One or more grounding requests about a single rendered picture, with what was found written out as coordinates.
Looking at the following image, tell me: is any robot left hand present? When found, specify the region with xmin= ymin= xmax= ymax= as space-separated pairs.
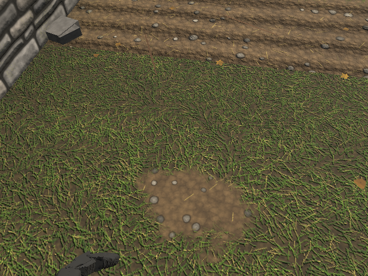
xmin=55 ymin=251 xmax=120 ymax=276

